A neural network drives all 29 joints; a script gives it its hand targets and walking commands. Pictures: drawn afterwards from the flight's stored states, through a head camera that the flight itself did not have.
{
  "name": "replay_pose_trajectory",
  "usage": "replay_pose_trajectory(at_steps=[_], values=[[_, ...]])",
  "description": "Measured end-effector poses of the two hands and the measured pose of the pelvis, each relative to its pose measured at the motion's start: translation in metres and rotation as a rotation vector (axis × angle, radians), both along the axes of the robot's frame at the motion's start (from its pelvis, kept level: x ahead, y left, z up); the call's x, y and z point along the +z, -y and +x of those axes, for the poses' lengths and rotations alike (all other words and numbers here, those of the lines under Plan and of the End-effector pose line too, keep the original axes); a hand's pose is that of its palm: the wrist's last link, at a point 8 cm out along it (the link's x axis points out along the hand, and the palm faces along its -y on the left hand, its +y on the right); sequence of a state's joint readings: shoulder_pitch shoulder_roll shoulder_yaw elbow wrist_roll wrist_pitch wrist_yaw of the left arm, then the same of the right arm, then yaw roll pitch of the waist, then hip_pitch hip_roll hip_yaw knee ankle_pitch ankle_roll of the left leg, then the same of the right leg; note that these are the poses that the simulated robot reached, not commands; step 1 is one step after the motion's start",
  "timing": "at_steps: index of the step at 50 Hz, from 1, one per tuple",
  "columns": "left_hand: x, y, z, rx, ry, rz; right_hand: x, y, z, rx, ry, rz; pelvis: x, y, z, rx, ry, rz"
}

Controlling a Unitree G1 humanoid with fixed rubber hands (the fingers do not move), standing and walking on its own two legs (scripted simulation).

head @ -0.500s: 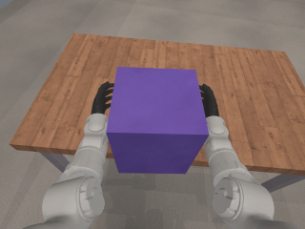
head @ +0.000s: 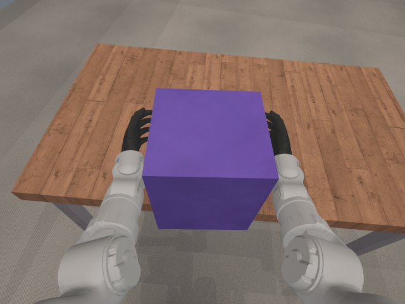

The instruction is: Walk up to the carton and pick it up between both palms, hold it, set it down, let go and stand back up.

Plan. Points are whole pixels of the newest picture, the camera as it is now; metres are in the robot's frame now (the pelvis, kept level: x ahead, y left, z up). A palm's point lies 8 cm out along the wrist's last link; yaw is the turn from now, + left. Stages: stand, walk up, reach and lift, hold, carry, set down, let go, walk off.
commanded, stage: reach and lift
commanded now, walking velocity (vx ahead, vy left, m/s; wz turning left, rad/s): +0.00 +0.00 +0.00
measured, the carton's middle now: (205, 165) +0.41 +0.00 +0.01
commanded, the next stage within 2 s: none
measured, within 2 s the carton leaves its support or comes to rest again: leaves its support in 0.12 s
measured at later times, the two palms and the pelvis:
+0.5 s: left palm (126, 146) +0.41 +0.15 +0.07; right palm (282, 149) +0.40 -0.15 +0.08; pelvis -0.01 +0.00 +0.00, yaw +0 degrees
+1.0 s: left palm (120, 139) +0.39 +0.15 +0.12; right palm (293, 147) +0.38 -0.15 +0.12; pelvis -0.02 +0.00 +0.00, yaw +0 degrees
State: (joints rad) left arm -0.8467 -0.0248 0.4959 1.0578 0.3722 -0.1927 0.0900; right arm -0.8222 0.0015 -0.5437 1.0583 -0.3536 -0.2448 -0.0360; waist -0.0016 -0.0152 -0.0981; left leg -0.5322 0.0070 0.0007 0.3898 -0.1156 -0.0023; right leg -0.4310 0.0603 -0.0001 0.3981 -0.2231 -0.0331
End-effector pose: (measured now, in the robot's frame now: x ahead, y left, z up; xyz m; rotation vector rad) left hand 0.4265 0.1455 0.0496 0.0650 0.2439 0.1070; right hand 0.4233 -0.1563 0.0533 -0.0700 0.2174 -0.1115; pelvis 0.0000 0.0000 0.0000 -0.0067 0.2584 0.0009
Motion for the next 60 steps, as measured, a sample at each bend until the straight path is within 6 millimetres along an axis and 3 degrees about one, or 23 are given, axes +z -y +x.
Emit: replay_pose_trajectory(at_steps=[20, 33, 45, 60], values=[[0.029, -0.003, -0.005, -0.005, 0.156, -0.012, 0.028, -0.004, -0.009, -0.012, 0.164, -0.027, 0.000, -0.002, -0.006, 0.000, 0.012, -0.003], [0.023, -0.004, -0.028, -0.006, 0.081, -0.035, 0.022, -0.005, -0.034, -0.020, 0.090, -0.038, 0.000, -0.006, -0.021, 0.000, 0.043, -0.007], [0.060, -0.004, -0.031, 0.004, 0.104, -0.028, 0.059, -0.005, -0.035, -0.003, 0.114, -0.058, 0.002, -0.004, -0.019, 0.000, 0.092, -0.005], [0.106, -0.007, -0.052, -0.005, 0.111, -0.004, 0.094, -0.008, -0.056, -0.008, 0.123, -0.012, 0.004, -0.001, -0.029, 0.001, 0.237, -0.001]])
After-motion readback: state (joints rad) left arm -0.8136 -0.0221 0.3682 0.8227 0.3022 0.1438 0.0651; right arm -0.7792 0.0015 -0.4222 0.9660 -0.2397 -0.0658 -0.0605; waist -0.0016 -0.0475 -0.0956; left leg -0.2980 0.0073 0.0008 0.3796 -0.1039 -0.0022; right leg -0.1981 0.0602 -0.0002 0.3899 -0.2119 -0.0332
